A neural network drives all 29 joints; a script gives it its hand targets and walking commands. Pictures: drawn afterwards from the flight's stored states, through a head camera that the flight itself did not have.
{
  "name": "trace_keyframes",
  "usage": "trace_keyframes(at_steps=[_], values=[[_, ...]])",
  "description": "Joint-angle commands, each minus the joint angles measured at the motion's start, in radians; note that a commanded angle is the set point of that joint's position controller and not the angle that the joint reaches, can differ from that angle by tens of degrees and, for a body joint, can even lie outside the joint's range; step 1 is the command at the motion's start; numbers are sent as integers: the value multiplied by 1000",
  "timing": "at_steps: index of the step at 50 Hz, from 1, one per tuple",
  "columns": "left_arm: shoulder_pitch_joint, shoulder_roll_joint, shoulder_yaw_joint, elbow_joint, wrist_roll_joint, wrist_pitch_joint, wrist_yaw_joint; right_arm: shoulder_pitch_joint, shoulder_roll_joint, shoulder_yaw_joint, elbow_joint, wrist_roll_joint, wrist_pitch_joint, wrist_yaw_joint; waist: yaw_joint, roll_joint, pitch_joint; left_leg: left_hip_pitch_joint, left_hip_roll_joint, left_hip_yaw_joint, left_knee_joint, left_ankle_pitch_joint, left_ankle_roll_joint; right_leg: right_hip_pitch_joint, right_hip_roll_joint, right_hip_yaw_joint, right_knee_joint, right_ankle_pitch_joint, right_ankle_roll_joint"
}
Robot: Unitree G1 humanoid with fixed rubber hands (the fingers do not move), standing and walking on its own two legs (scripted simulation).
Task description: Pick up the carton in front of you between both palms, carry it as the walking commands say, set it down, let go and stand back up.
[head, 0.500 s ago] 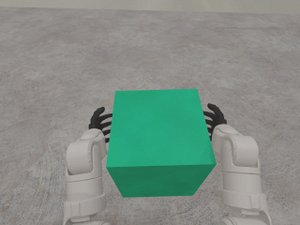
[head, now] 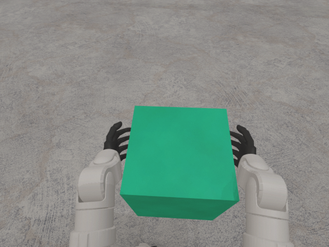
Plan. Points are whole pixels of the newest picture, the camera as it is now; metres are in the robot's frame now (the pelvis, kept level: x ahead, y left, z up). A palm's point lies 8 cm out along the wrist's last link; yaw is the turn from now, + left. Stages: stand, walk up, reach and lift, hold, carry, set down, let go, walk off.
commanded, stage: carry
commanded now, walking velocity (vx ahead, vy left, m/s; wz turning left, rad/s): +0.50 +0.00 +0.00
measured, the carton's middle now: (177, 168) +0.32 +0.01 +0.01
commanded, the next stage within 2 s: none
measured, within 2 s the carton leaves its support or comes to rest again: neither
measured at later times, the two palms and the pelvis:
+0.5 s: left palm (141, 72) +0.58 +0.12 +0.12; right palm (242, 75) +0.58 -0.18 +0.12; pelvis +0.32 -0.03 +0.01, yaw +1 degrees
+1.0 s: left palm (144, 30) +0.88 +0.15 +0.11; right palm (219, 30) +0.88 -0.15 +0.11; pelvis +0.64 +0.00 +0.01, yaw -1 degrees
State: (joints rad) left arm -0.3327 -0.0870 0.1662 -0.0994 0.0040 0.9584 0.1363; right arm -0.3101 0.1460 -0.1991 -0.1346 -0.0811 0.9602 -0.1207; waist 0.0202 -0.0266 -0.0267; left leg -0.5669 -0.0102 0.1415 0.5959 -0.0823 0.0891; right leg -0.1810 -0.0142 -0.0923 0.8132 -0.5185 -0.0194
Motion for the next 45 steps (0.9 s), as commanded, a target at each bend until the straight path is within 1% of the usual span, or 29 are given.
trace_keyframes(at_steps=[1,2,3,4,6,8,10,13,16,19,20,21,22,23,24,25,26,27,28,29,30,31,32,33,35,37,42,44,45], values=[[-497,-787,-699,-97,-219,32,-106,-474,692,679,-32,250,26,82,-69,291,-526,905,386,-763,-237,58,191,-509,60,115,487,5,7],[-529,-791,-681,-112,-216,38,-96,-519,710,703,-64,283,31,88,-70,215,-477,854,355,-673,-241,94,180,-549,27,118,485,32,-4],[-566,-795,-666,-131,-213,41,-89,-589,734,726,-104,314,34,95,-61,116,-437,790,335,-578,-243,158,155,-543,-11,114,421,85,-6],[-561,-795,-653,-120,-201,49,-83,-626,756,744,-118,338,41,101,-58,81,-404,717,319,-511,-266,213,133,-517,-35,108,343,116,1],[-525,-788,-641,-134,-183,64,-76,-644,768,762,-148,370,57,109,-36,95,-413,668,302,-426,-313,229,104,-439,-44,90,213,139,15],[-466,-776,-643,-136,-168,89,-71,-598,752,754,-158,378,85,113,-35,110,-409,670,302,-358,-344,238,103,-418,-42,59,97,143,29],[-410,-777,-649,-144,-159,119,-70,-531,735,735,-155,369,119,117,-37,128,-382,688,284,-296,-368,262,92,-437,-40,24,-9,215,42],[-362,-798,-671,-182,-171,165,-83,-432,728,710,-157,344,167,127,-36,158,-317,693,249,-204,-390,279,60,-454,-42,-14,-145,342,51],[-342,-831,-720,-233,-203,201,-110,-346,733,701,-176,311,200,139,-39,175,-245,683,231,-141,-400,289,45,-446,-38,-44,-236,421,49],[-336,-870,-758,-278,-240,224,-139,-298,762,714,-212,290,220,150,-43,194,-176,669,228,-102,-395,298,32,-413,-27,-78,-309,455,32],[-327,-878,-768,-307,-256,231,-147,-257,788,724,-213,295,228,154,-45,203,-160,664,230,-98,-382,308,25,-383,-23,-94,-328,450,25],[-303,-888,-770,-323,-266,237,-154,-253,790,726,-260,296,230,156,-42,201,-171,657,231,-82,-341,369,15,-320,-15,-106,-346,446,15],[-271,-894,-770,-332,-270,242,-159,-236,797,731,-277,297,236,158,-33,191,-196,632,225,-50,-262,438,-1,-218,11,-140,-370,432,7],[-227,-900,-765,-334,-267,245,-164,-210,806,737,-293,299,241,160,-19,160,-240,574,197,-1,-130,493,-27,-56,44,-175,-398,408,3],[-182,-904,-756,-334,-258,249,-169,-184,805,746,-306,301,246,163,-4,114,-309,443,172,21,41,403,-60,159,-11,-102,-394,357,-10],[-134,-899,-744,-331,-242,249,-174,-179,810,761,-335,308,253,169,11,-69,-390,241,101,39,331,163,-98,328,-251,283,-481,206,-90],[-115,-922,-738,-317,-233,243,-182,-191,828,780,-366,322,258,177,6,-325,-402,-49,-27,-22,565,-308,-113,484,-408,629,-582,299,-217],[-118,-954,-749,-338,-247,239,-192,-218,856,807,-375,337,252,187,6,-232,-383,-134,29,-122,705,-382,-86,458,-416,568,-563,432,-238],[-122,-987,-761,-353,-253,230,-201,-227,889,821,-375,350,244,197,8,-132,-372,-141,77,-146,726,-358,-69,397,-388,470,-540,525,-219],[-134,-1008,-771,-366,-257,221,-208,-219,919,832,-368,357,233,203,1,-26,-348,-110,122,-161,657,-297,-61,315,-363,378,-555,509,-175],[-148,-1021,-785,-375,-264,212,-213,-199,939,839,-361,356,222,206,-4,-4,-321,-81,149,-158,564,-244,-64,249,-336,307,-591,462,-137],[-141,-1024,-793,-378,-268,204,-216,-178,949,843,-354,350,213,207,-6,-32,-315,-40,143,-132,496,-205,-71,211,-312,246,-620,415,-113],[-122,-1018,-796,-381,-271,198,-222,-149,950,843,-344,338,205,206,-6,-67,-306,-20,135,-107,436,-186,-79,187,-292,198,-642,385,-106],[-99,-1006,-797,-379,-271,194,-226,-123,948,841,-334,328,198,203,-7,-82,-289,-17,131,-89,374,-176,-89,174,-280,164,-662,367,-107],[-69,-978,-798,-378,-270,189,-232,-85,929,835,-325,309,189,197,-8,-94,-243,-49,130,-52,251,-130,-108,182,-269,121,-695,378,-118],[-47,-944,-796,-380,-266,189,-233,-60,902,831,-329,299,188,190,-7,-89,-200,-59,125,-21,123,-69,-116,188,-246,70,-697,440,-111],[-50,-861,-781,-435,-260,205,-213,-82,826,838,-404,313,206,173,-2,-117,-113,-31,98,35,-38,39,-98,205,-229,1,-679,561,-89],[-46,-829,-775,-451,-253,219,-201,-85,791,833,-426,322,220,167,-3,-132,-87,-1,93,49,-77,52,-82,227,-233,-13,-657,595,-75],[-45,-815,-773,-458,-251,227,-196,-82,773,826,-432,324,228,164,-5,-136,-91,46,83,68,-92,40,-71,231,-233,-28,-620,658,-65]])
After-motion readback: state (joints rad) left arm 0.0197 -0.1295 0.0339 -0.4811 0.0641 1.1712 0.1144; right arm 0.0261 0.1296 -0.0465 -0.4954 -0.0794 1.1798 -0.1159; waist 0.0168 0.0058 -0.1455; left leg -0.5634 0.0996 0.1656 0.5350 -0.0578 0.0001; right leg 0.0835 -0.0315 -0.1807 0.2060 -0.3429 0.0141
